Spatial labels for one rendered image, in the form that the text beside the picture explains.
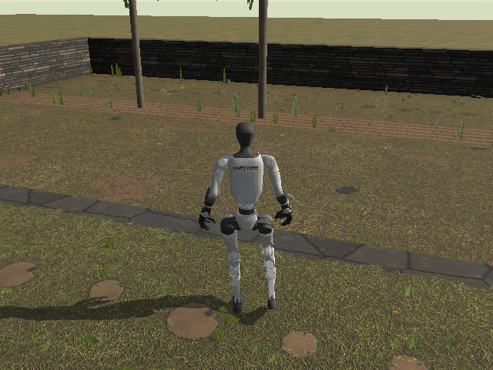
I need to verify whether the right robot thigh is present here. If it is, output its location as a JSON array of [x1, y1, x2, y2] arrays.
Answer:
[[257, 214, 273, 261]]

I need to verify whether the robot right upper arm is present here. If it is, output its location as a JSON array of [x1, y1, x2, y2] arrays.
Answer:
[[261, 155, 284, 197]]

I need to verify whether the robot left hand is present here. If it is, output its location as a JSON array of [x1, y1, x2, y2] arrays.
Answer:
[[199, 214, 216, 230]]

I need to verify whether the robot left foot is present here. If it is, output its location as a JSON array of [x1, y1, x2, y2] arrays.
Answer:
[[233, 294, 243, 314]]

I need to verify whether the robot left upper arm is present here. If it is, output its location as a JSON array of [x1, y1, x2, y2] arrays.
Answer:
[[208, 156, 230, 198]]

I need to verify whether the robot right hand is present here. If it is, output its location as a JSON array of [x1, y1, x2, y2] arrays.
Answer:
[[275, 210, 293, 226]]

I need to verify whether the robot right forearm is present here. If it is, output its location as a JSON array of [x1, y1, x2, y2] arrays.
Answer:
[[277, 185, 291, 214]]

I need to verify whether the robot left forearm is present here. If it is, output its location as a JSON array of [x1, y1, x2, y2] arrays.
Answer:
[[200, 187, 216, 217]]

